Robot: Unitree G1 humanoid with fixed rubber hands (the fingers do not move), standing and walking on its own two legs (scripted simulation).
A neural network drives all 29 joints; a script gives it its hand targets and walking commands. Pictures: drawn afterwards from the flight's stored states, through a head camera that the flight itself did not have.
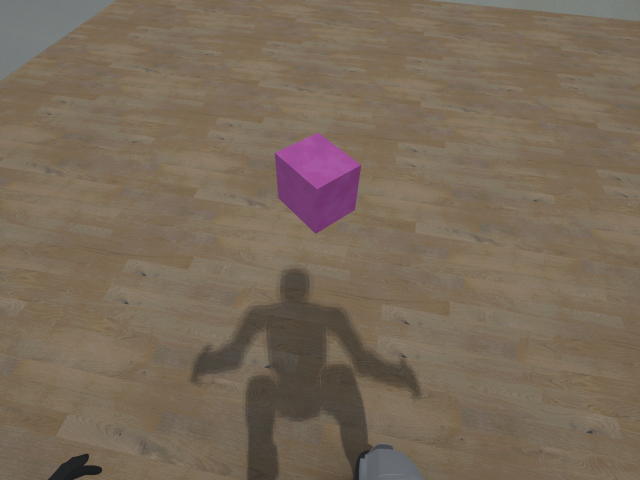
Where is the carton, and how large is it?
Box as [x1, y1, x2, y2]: [275, 133, 360, 233]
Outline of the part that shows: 318,133 275,153 278,197 315,233 354,209 360,165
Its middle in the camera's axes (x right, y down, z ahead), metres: -0.01 -0.23 +1.63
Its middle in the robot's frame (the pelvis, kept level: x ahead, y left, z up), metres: +1.29 -0.05 -0.64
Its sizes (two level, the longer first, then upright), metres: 0.270 0.226 0.257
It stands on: the floor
